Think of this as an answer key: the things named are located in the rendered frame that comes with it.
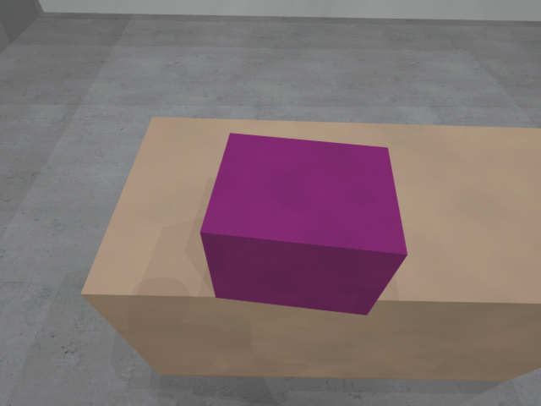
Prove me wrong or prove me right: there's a carton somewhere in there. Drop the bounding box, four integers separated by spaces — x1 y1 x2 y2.
200 133 407 315

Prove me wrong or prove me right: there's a pedestal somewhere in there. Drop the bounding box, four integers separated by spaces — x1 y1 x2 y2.
81 117 541 381

